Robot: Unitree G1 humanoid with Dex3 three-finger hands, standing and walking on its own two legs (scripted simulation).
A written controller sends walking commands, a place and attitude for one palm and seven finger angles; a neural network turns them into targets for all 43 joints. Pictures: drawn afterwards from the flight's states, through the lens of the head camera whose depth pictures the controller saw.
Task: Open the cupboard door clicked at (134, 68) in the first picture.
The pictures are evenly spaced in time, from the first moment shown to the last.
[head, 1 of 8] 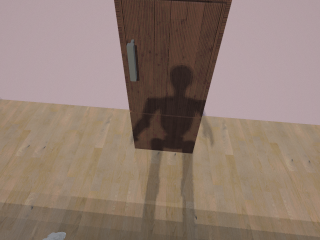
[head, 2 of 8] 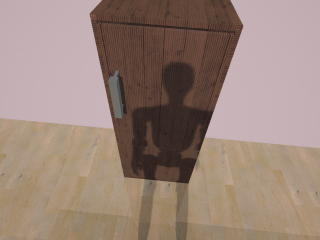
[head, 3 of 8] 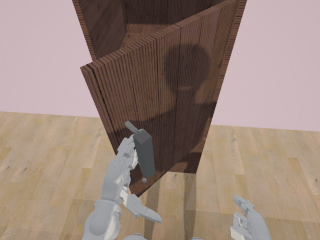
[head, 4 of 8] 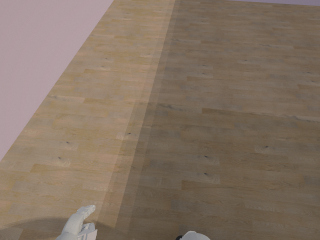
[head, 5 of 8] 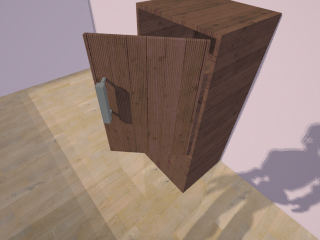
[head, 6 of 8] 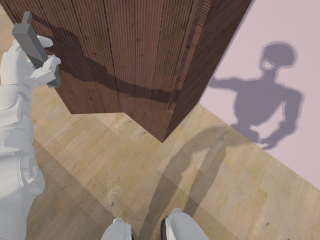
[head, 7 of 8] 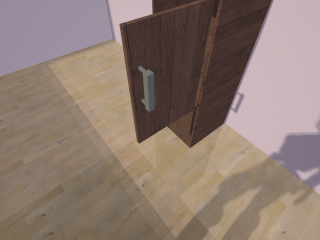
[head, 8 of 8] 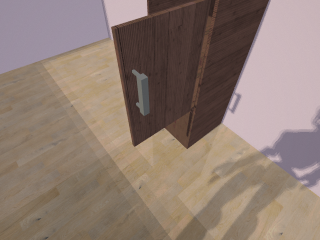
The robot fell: no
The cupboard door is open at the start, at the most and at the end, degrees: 0 90 90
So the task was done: yes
